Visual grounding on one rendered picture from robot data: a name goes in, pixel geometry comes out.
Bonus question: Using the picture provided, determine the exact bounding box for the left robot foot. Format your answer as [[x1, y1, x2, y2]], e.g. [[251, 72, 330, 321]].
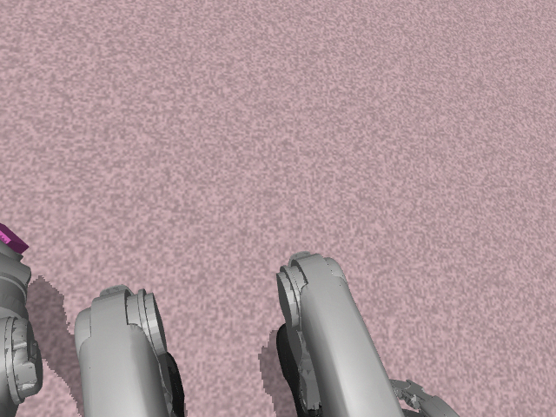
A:
[[165, 352, 184, 417]]

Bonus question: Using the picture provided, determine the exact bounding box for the left robot arm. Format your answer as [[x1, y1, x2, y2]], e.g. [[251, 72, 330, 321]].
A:
[[0, 240, 43, 417]]

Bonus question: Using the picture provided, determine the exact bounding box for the right robot foot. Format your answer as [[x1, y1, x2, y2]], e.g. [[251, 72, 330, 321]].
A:
[[276, 323, 323, 417]]

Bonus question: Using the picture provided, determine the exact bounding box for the cube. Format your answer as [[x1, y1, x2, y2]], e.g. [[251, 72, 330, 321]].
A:
[[0, 223, 29, 254]]

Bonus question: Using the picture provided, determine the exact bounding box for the right robot hand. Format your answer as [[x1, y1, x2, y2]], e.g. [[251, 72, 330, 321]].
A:
[[389, 379, 459, 417]]

